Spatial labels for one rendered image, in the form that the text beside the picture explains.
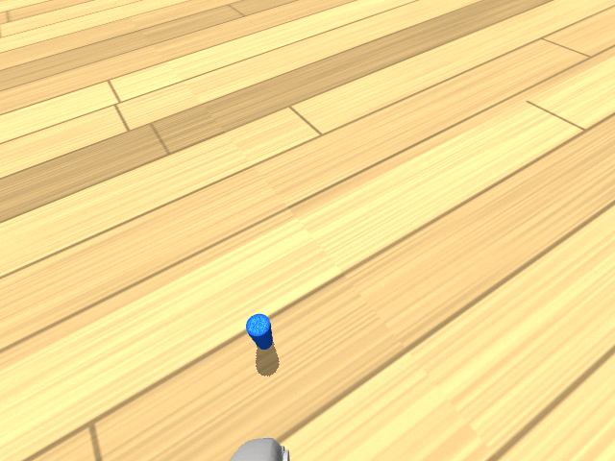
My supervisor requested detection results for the cup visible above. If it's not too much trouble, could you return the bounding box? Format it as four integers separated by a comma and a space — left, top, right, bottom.
246, 314, 273, 350

